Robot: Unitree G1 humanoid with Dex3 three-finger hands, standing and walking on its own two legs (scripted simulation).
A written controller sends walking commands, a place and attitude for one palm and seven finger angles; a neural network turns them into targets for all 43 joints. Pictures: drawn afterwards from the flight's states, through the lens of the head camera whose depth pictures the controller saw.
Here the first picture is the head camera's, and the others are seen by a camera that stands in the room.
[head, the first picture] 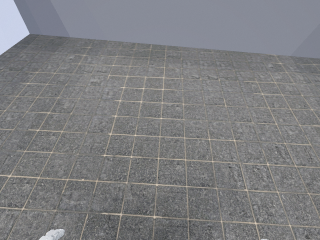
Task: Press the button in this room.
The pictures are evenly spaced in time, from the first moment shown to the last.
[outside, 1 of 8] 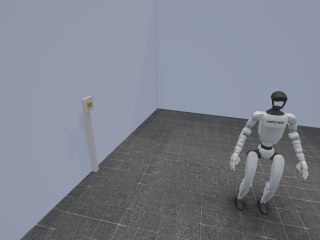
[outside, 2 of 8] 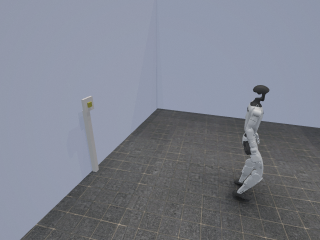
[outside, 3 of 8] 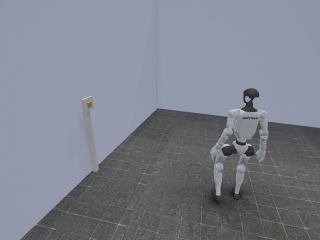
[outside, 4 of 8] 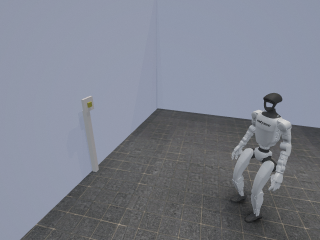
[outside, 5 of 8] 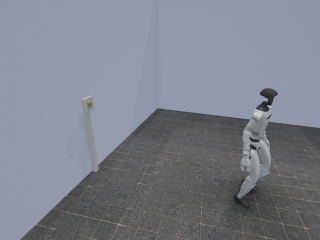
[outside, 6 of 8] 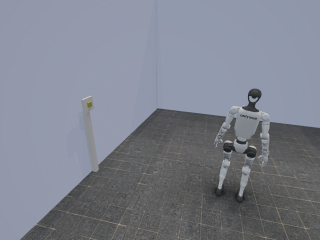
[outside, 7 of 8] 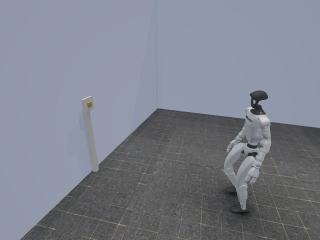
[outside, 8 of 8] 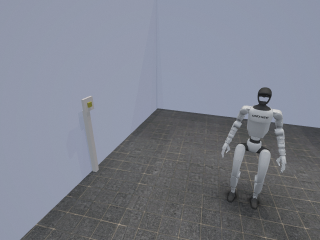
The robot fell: no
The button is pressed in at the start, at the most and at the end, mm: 0 0 0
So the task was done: no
